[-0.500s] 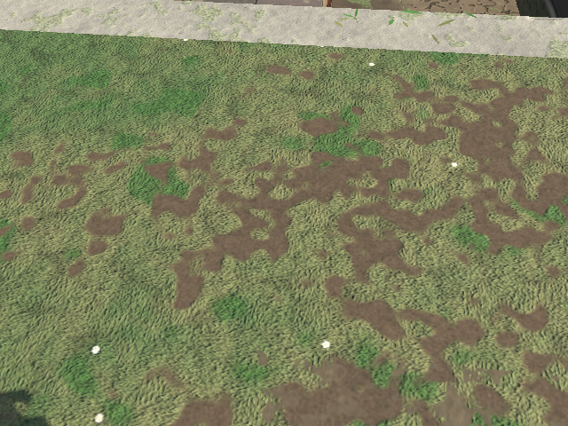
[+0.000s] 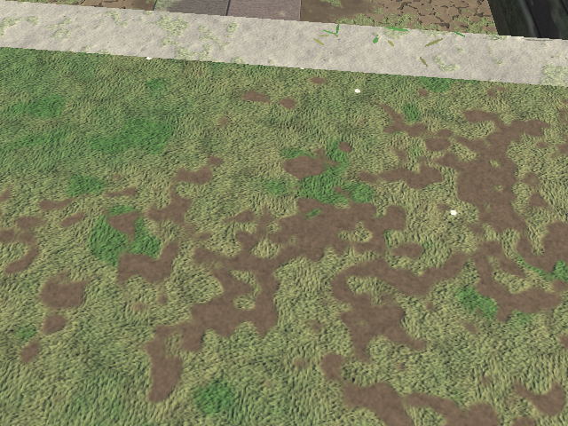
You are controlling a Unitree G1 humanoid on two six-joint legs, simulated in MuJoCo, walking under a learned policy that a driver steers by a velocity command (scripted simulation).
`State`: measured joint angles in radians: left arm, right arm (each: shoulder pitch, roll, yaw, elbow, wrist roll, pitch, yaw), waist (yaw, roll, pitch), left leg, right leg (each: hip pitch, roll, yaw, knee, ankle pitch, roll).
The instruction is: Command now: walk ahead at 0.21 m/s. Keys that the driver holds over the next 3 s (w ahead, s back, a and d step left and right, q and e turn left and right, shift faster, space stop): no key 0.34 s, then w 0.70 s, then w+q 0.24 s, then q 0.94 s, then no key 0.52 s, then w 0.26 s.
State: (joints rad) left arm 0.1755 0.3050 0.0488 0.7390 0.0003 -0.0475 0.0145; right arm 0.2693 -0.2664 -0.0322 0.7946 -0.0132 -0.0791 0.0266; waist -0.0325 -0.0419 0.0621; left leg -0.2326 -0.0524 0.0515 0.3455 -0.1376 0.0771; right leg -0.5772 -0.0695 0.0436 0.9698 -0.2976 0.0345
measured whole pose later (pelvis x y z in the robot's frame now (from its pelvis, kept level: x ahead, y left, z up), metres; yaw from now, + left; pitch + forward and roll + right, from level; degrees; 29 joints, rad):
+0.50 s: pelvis +0.12 -0.03 -0.02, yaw +1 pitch +1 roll +0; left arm 0.14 0.23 0.05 0.82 -0.01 -0.02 0.00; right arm 0.25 -0.27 -0.02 0.88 0.00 0.00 -0.01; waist -0.02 0.01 -0.01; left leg -0.14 0.01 0.02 0.57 -0.45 0.02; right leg -0.37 0.02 -0.01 0.61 -0.27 -0.03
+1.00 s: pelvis +0.29 -0.08 -0.02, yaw +1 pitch +0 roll -1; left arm 0.10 0.26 0.06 0.80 -0.01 -0.07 -0.03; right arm 0.38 -0.27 -0.05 0.93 0.04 -0.07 -0.01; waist -0.03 0.02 0.05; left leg -0.24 0.03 -0.07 1.16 -0.44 0.03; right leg -0.39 0.04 -0.08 0.59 -0.20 -0.08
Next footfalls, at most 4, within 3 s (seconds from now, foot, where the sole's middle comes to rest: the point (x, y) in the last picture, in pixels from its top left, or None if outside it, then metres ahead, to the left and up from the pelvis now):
0.20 right None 0.20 -0.14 -0.78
0.90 right None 0.40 -0.16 -0.78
1.48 left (235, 337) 0.66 0.10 -0.78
1.98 right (313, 305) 0.75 -0.10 -0.78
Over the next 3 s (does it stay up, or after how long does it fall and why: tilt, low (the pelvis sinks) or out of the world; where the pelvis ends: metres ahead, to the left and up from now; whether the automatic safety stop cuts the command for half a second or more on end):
stays up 0.62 0.03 -0.02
